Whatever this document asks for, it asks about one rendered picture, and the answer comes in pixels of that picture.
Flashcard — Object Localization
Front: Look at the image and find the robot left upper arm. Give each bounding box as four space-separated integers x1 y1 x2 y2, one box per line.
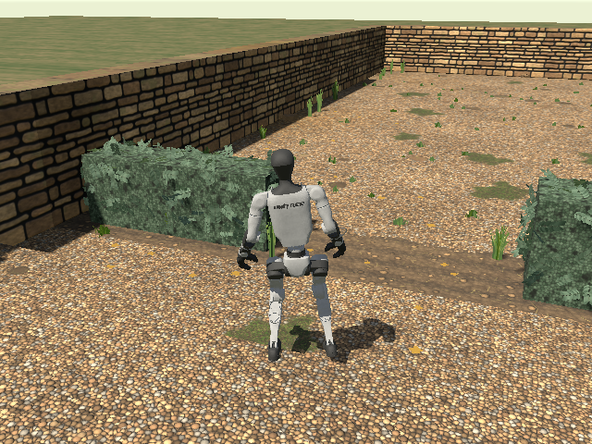
246 191 268 243

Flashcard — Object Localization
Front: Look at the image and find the robot left hand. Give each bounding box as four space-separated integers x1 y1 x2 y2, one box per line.
237 253 258 270

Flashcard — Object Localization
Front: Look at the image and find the robot torso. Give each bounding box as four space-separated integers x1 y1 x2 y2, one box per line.
267 183 313 278

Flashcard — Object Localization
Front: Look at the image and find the robot right hand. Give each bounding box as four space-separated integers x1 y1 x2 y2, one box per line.
325 241 346 258

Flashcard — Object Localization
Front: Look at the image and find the robot left thigh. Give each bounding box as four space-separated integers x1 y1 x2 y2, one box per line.
266 256 285 302

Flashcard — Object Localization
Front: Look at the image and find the robot right forearm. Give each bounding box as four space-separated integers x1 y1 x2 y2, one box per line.
328 219 343 246

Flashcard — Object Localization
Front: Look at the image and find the robot right upper arm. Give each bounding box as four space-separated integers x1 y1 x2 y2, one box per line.
306 185 337 235

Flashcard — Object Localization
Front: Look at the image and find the robot left forearm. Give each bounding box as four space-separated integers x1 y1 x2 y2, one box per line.
239 229 255 257

